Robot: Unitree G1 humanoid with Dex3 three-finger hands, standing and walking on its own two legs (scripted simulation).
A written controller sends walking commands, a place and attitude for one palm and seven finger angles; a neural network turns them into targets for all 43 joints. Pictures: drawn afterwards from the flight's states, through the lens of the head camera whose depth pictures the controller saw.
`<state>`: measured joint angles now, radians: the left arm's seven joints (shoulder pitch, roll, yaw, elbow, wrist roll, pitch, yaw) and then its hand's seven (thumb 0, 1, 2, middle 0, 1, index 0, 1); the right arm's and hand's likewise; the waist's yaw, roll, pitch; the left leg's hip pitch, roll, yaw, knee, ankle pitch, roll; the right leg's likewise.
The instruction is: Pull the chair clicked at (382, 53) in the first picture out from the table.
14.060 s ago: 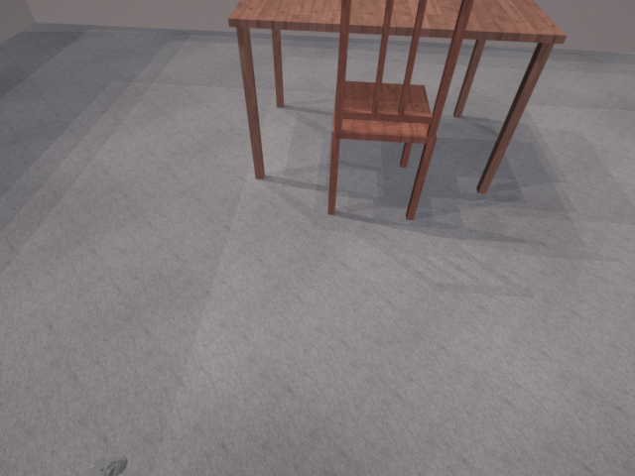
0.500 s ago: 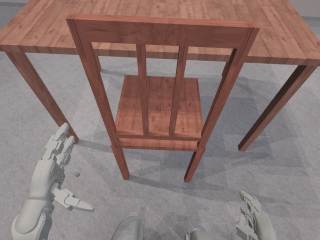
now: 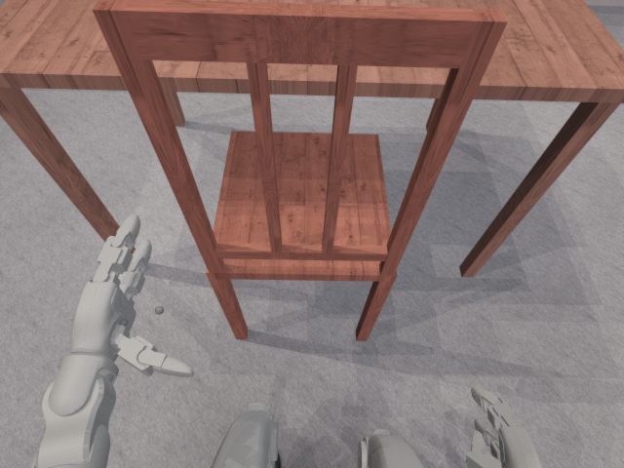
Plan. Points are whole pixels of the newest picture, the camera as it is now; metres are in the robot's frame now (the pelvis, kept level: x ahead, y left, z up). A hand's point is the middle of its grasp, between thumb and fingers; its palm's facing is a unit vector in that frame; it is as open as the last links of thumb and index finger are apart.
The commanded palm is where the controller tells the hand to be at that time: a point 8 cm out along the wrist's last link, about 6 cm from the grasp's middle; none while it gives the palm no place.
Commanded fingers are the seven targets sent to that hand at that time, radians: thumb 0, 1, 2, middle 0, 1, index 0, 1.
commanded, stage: aim the fingers beside a spindle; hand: left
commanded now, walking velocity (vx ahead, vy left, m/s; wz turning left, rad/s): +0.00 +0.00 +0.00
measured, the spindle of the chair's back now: (269, 180) +0.50 +0.09 +0.04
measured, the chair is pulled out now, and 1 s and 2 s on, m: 0.00 0.00 0.00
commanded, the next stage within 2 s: push the fingers through the gap in 1.32 s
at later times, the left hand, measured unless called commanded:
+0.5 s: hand (173, 293) +0.32 +0.19 +0.02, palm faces +0.01 -1.00 -0.06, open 16.9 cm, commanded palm +0.31 +0.24 +0.02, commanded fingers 0.00 -0.50 0.30 -0.06 -0.08 -0.06 -0.08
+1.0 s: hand (176, 285) +0.34 +0.20 +0.00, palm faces +0.02 -1.00 -0.06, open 16.9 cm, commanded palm +0.32 +0.24 +0.00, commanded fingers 0.00 -0.50 0.30 -0.06 -0.08 -0.06 -0.08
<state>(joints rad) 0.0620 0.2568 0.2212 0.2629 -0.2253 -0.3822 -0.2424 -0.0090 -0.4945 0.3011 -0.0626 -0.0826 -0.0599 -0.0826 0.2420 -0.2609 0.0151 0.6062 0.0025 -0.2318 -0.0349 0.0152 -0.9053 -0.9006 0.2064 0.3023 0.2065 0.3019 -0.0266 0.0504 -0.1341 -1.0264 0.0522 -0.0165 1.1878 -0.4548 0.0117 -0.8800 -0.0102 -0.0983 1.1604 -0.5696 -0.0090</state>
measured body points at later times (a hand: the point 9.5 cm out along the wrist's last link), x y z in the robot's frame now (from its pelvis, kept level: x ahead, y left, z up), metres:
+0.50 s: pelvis +0.00 +0.00 -0.01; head +0.09 +0.01 +0.43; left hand +0.32 +0.25 +0.02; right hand +0.15 -0.25 -0.11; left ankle +0.06 +0.11 -0.64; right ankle +0.00 -0.12 -0.64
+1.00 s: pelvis +0.00 +0.00 -0.02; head +0.10 +0.01 +0.41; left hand +0.33 +0.25 +0.01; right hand +0.13 -0.26 -0.13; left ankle +0.06 +0.11 -0.64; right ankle +0.00 -0.12 -0.64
